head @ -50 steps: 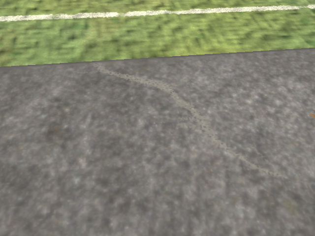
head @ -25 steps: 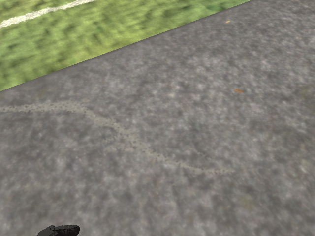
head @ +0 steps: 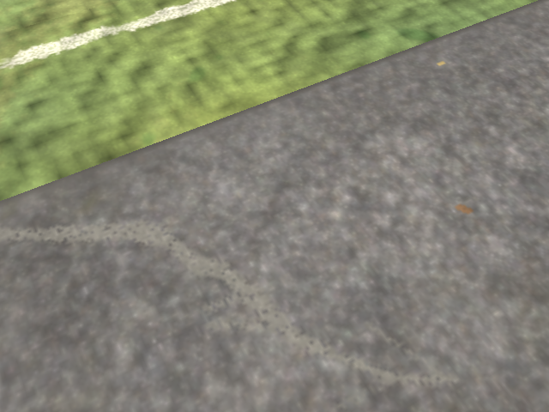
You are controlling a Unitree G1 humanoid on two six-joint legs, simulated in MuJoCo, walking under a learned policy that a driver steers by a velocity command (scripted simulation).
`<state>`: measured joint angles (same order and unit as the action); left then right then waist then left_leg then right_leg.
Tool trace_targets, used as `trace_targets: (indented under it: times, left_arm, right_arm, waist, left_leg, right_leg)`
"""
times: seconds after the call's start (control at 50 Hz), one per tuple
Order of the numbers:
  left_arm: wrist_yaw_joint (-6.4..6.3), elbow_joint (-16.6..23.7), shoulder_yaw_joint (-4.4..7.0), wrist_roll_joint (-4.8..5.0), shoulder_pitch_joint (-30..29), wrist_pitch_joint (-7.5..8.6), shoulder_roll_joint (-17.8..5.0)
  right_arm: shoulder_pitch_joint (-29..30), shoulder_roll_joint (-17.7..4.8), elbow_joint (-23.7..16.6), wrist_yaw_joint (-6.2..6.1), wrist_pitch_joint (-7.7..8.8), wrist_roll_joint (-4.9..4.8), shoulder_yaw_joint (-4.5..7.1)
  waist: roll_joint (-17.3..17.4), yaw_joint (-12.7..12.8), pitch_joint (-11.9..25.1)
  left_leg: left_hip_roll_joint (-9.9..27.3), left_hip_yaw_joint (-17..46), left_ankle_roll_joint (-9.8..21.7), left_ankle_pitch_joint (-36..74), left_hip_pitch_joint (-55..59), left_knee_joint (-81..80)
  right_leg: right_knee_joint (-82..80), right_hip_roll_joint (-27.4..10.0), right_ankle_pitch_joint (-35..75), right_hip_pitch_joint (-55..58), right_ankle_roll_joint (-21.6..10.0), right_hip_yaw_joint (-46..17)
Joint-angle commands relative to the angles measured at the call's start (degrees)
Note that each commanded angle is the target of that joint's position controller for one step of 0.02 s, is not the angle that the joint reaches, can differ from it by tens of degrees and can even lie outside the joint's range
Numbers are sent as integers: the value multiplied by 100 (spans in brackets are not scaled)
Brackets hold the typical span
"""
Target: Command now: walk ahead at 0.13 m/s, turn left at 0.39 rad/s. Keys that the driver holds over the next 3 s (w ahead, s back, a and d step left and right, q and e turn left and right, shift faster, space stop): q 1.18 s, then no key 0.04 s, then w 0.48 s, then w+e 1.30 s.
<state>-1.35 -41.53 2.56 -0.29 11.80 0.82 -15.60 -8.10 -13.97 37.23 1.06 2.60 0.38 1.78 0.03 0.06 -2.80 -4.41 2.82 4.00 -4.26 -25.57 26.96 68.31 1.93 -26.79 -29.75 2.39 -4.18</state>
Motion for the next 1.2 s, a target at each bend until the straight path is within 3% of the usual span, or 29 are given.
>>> trace_targets:
  times: [0.02, 0.06, 0.1, 0.18, 0.28, 0.32, 0.34, 0.36, 0.38, 0.4, 0.42, 0.44, 0.46, 0.54, 0.6, 0.64, 0.7, 0.76, 0.78, 0.8, 0.82, 0.84, 0.86, 0.88, 0.9, 0.92, 0.96, 1.08, 1.2]
  left_arm:
    - [-143, 340, 138, -26, 397, -76, -333]
    - [-188, 328, 149, -30, 328, -76, -328]
    - [-214, 355, 161, -21, 128, -110, -350]
    - [-209, 463, 171, 10, -319, -110, -362]
    - [-75, 458, 201, 115, -425, 63, -446]
    - [-1, 325, 242, 141, -109, 122, -477]
    - [11, 262, 312, 89, 40, 128, -667]
    - [-9, 343, 380, -36, 17, 82, -1022]
    - [14, 340, 441, -275, -105, 44, -1268]
    - [10, 504, 380, -248, -426, 79, -952]
    - [-18, 578, 304, -156, -656, 80, -673]
    - [-34, 617, 256, -72, -742, 69, -544]
    - [-54, 611, 222, 15, -748, 54, -480]
    - [-145, 542, 221, -47, -403, -88, -593]
    - [-178, 511, 308, -42, -278, -135, -843]
    - [-142, 510, 362, -6, -338, -140, -993]
    - [-73, 474, 417, 77, -355, -106, -1132]
    - [-46, 421, 436, 242, -487, -77, -1151]
    - [-32, 302, 398, 242, -227, -57, -980]
    - [-8, 334, 326, 46, -66, -49, -684]
    - [-25, 719, 221, -169, -434, -39, -491]
    - [-72, 759, 320, -92, -898, -32, -796]
    - [-89, 724, 368, 49, -924, -64, -898]
    - [-136, 590, 390, 62, -764, -99, -859]
    - [-175, 521, 411, 11, -653, -132, -897]
    - [-168, 486, 414, -24, -559, -128, -869]
    - [-120, 433, 386, 17, -435, -99, -759]
    - [-22, 497, 290, 54, -735, -56, -618]
    - [100, 486, 288, 119, -619, 39, -663]
  right_arm:
    - [2, -945, -459, -56, -95, 24, 293]
    - [-95, -1008, -455, -114, -144, -7, 335]
    - [-131, -1054, -485, -186, -216, -65, 368]
    - [-191, -1081, -544, -272, -339, -88, 404]
    - [-399, -1095, -565, -280, -449, -88, 444]
    - [-285, -1075, -614, -295, -498, -169, 443]
    - [-377, -972, -617, -308, -507, -197, 417]
    - [-631, -706, -618, -286, -506, -170, 351]
    - [-478, -954, -835, -270, -432, -250, 446]
    - [-557, -1418, -687, -250, -385, -82, 591]
    - [-683, -1434, -517, -243, -428, -120, 630]
    - [-803, -1247, -374, -279, -521, -130, 598]
    - [-839, -1121, -354, -288, -594, -116, 560]
    - [-292, -795, -623, -244, -642, -233, 417]
    - [-67, -668, -767, -176, -623, -190, 339]
    - [-27, -630, -833, -124, -620, -169, 303]
    - [-75, -778, -877, -67, -649, -169, 354]
    - [-487, -753, -731, -7, -663, -168, 409]
    - [-682, -864, -641, -36, -654, -149, 464]
    - [-863, -1362, -662, -106, -630, -158, 606]
    - [-827, -1959, -800, -123, -555, -8, 697]
    - [-915, -1663, -801, -76, -410, 162, 627]
    - [-628, -1501, -743, -77, -315, 157, 543]
    - [-260, -1365, -744, -118, -287, 21, 519]
    - [-37, -1194, -768, -151, -300, -107, 449]
    - [38, -1157, -775, -190, -322, -125, 410]
    - [3, -1117, -761, -238, -349, -65, 380]
    - [-195, -1310, -690, -317, -428, -67, 436]
    - [-122, -1347, -676, -240, -503, -95, 440]
  waist:
    - [506, 171, 925]
    - [597, 150, 1125]
    - [621, 98, 1228]
    - [880, -44, 1001]
    - [1108, -153, 976]
    - [1042, 91, 956]
    - [848, 93, 1038]
    - [-251, -83, 1085]
    - [-1845, -124, 767]
    - [-1162, -130, 725]
    - [-784, -200, 737]
    - [-612, -217, 706]
    - [-623, -175, 623]
    - [-899, 112, 494]
    - [-1024, 240, 656]
    - [-1115, 247, 685]
    - [-1206, 214, 721]
    - [-1080, -94, 746]
    - [-768, -134, 769]
    - [466, -43, 839]
    - [2044, -96, 828]
    - [1291, -515, 1147]
    - [973, -316, 872]
    - [708, -120, 710]
    - [714, -33, 646]
    - [780, 37, 691]
    - [745, 65, 833]
    - [876, -146, 736]
    - [958, -161, 813]
  left_leg:
    - [1305, 1670, 935, 1512, 816, -881]
    - [1276, 1723, 940, 1411, 908, -822]
    - [1229, 1900, 847, 562, 944, -824]
    - [1083, 2290, 696, -1023, 808, -950]
    - [1116, 2813, 676, -467, 1239, -738]
    - [903, 2835, 505, -269, 1175, -516]
    - [671, 2654, 299, -639, 800, -245]
    - [121, 1909, -25, -2203, 20, 866]
    - [-615, 771, -335, -3159, -957, 2133]
    - [-192, 810, -601, -2973, -1018, 3328]
    - [-147, 726, -687, -2621, -1009, 3744]
    - [-126, 662, -794, -2365, -1034, 4097]
    - [-93, 613, -890, -2159, -1169, 4511]
    - [134, 115, -1097, -1730, -1339, 3976]
    - [413, -86, -1109, -1850, -939, 3108]
    - [521, -294, -1008, -1982, -380, 2503]
    - [519, -495, -804, -1906, 145, 1732]
    - [364, -735, -384, -865, 999, 114]
    - [260, -619, -206, -171, 1621, -463]
    - [1161, 696, 150, 1581, 2633, -572]
    - [2615, 2566, 1323, 3146, 2768, -517]
    - [2694, 2609, 1740, 2430, 2451, -740]
    - [2333, 2085, 1431, 1822, 2158, -806]
    - [1952, 1727, 1069, 1285, 1988, -787]
    - [1786, 1577, 888, 1237, 1903, -765]
    - [1648, 1475, 853, 1395, 1715, -756]
    - [1529, 1446, 878, 1341, 1712, -754]
    - [1436, 2002, 912, 307, 1750, -708]
    - [1387, 2702, 902, 576, 1657, -529]
  right_leg:
    - [-534, -127, 366, -140, 94, -29]
    - [-893, -81, 591, -139, 172, -79]
    - [-1208, -79, 841, -144, 205, -187]
    - [-1942, -7, 987, 21, 182, -272]
    - [-3131, 122, 756, 603, 19, -256]
    - [-4382, 104, 1421, 1342, -141, -123]
    - [-4700, -308, 1843, 2020, -280, -281]
    - [-4842, -1506, 2566, 2635, -776, -1207]
    - [-5066, -2405, 3884, 2276, -1624, -2339]
    - [-4956, -2502, 4279, 2137, -1778, -2129]
    - [-4806, -2125, 4242, 2137, -1525, -1536]
    - [-4723, -1806, 4101, 2182, -1328, -1113]
    - [-4699, -1740, 4180, 2225, -1330, -918]
    - [-4827, -1543, 3965, 2600, -1433, -347]
    - [-4779, -1732, 3968, 2791, -1481, -200]
    - [-4791, -1814, 3914, 2532, -1496, -30]
    - [-4705, -2000, 3868, 2423, -1487, -8]
    - [-4196, -1927, 3648, 2206, -1128, 275]
    - [-3754, -1713, 3173, 1812, -771, 561]
    - [-2457, -1206, 1607, 589, -200, 1154]
    - [-1176, -389, -1061, -946, 201, 1065]
    - [-209, -367, -1214, -952, 176, 207]
    - [13, -450, -744, -944, 71, 44]
    - [-124, -494, -231, -926, 39, -11]
    - [-232, -491, 122, -904, 71, -26]
    - [-143, -401, 399, -667, 118, 20]
    - [-225, -266, 714, -493, 179, 49]
    - [-1832, -119, 763, -161, 254, -87]
    - [-2860, 58, 409, 613, 105, -124]
